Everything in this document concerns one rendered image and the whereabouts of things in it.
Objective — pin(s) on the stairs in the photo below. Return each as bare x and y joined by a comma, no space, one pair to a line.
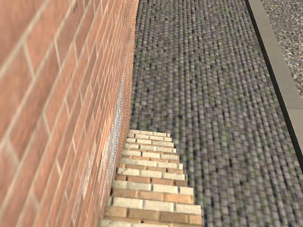
150,189

